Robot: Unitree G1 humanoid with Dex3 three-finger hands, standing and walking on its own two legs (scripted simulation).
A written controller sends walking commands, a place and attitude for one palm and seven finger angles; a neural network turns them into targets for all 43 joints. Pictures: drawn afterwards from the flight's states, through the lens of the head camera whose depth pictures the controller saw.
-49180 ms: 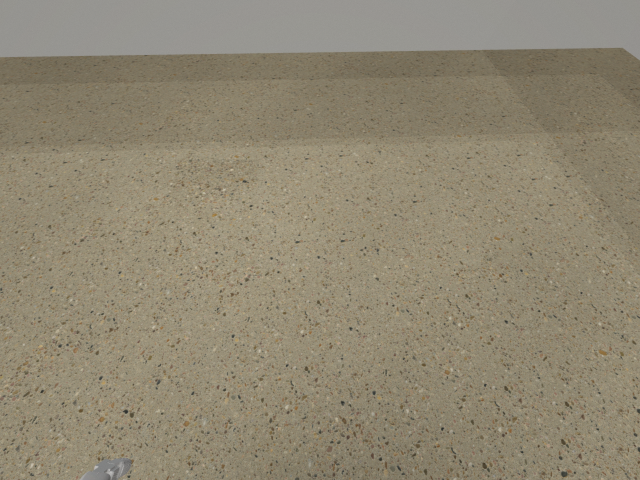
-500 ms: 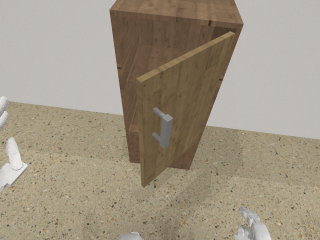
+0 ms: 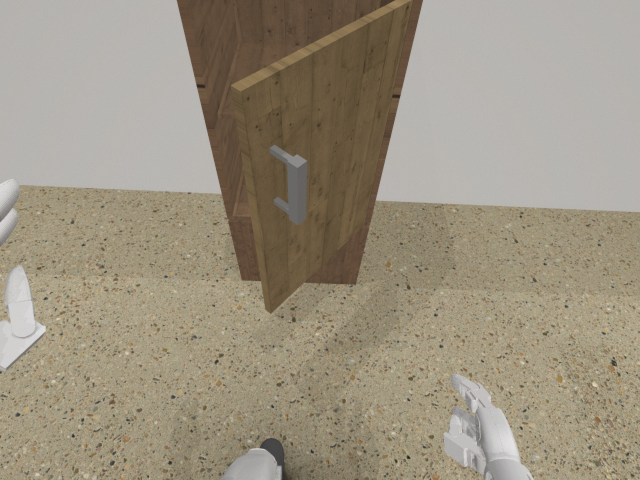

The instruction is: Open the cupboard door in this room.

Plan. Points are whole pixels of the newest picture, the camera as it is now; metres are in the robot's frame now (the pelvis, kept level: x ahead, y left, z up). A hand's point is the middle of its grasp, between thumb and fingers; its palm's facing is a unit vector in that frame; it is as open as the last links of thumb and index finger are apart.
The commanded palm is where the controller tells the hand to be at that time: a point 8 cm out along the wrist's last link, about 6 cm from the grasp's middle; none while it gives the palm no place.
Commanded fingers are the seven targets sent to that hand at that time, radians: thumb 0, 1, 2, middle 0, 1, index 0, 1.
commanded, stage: stop stepping back and stand still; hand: left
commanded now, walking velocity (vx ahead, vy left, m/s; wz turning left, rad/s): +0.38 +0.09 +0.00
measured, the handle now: (287, 185) +0.52 +0.09 +0.04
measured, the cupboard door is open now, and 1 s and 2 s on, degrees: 50 50 50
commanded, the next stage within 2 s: let the arm hang, fingers relaxed in 0.58 s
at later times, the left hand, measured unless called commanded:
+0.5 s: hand out of the picture +0.15 +0.26 +0.17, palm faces +0.39 -0.79 -0.46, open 7.5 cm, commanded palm +0.10 +0.30 +0.19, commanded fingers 0.00 0.90 0.90 -0.20 -0.30 -0.20 -0.30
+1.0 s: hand out of the picture -0.03 +0.17 -0.18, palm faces +0.02 -0.99 -0.16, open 7.2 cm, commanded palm none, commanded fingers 0.00 0.90 0.90 -0.20 -0.30 -0.20 -0.30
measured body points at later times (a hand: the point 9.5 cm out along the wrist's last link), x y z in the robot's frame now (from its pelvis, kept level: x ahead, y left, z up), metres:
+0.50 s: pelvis -0.04 +0.00 +0.00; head -0.05 +0.01 +0.45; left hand +0.12 +0.30 +0.20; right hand +0.10 -0.24 -0.08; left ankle +0.03 +0.10 -0.73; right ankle -0.10 -0.10 -0.73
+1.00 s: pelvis -0.06 +0.00 +0.00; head -0.05 +0.02 +0.45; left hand -0.03 +0.22 -0.16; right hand +0.00 -0.27 -0.13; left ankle +0.02 +0.10 -0.73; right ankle -0.10 -0.10 -0.73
